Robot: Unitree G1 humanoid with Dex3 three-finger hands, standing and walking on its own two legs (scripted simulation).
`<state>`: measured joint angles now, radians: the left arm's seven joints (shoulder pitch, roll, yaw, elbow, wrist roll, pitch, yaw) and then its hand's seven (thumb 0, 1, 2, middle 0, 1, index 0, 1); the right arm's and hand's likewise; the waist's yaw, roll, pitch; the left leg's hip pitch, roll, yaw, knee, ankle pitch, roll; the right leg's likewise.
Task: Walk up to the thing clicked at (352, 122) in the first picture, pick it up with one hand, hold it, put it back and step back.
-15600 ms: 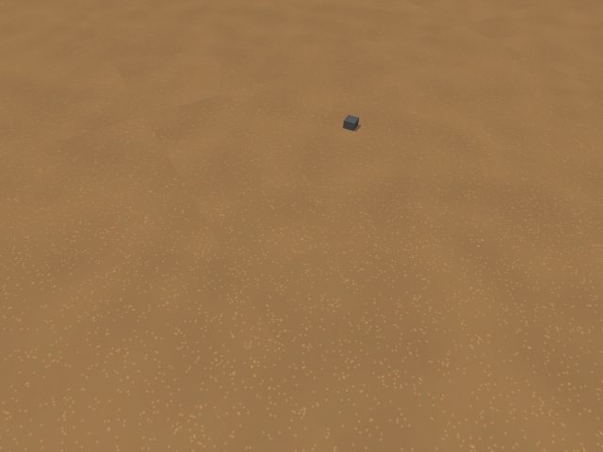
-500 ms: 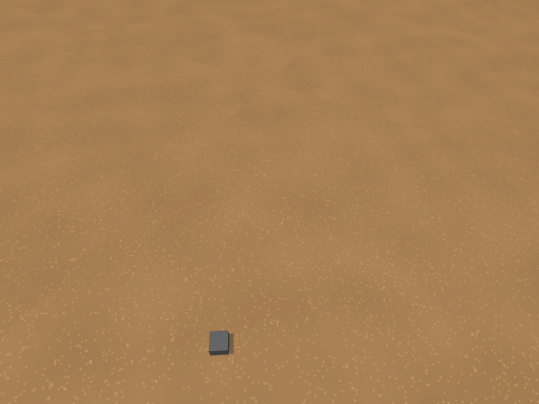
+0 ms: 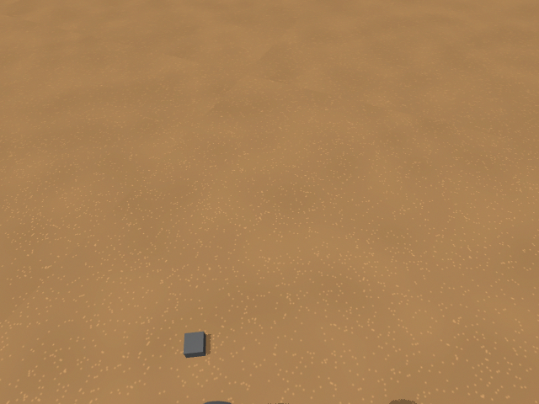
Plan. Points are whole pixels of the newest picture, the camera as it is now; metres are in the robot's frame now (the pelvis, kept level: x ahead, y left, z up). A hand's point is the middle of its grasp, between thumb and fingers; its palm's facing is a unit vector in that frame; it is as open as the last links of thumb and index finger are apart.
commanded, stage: walk up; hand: left
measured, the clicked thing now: (195, 344) +0.41 +0.29 -0.74
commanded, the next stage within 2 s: stand in 1.54 s
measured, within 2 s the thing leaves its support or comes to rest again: neither
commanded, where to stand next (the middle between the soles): +0.04 +0.03 m, yaw +3 degrees
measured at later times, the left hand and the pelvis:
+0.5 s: hand out of the picture +0.13 +0.29 -0.14, palm faces +0.06 -0.90 -0.43, open 7.4 cm; pelvis +0.04 +0.01 +0.00, yaw +4 degrees
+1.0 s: hand out of the picture +0.06 +0.28 -0.14, palm faces +0.07 -0.92 -0.39, open 7.4 cm; pelvis +0.02 +0.01 +0.01, yaw +5 degrees
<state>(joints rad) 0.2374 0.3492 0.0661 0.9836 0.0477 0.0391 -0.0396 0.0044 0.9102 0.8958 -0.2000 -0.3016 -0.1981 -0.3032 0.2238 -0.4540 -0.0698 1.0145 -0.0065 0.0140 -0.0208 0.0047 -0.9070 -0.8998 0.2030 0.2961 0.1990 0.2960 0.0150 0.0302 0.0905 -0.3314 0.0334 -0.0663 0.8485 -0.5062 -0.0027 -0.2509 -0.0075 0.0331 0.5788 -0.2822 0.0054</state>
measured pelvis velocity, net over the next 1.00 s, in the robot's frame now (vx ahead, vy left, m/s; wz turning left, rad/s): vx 0.02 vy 0.01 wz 0.09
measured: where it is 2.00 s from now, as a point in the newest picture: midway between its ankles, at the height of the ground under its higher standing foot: outside the picture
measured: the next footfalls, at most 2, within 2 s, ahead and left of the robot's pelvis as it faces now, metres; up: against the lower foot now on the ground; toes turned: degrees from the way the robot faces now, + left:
left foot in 0.18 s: +0.05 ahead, +0.11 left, +0.00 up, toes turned +1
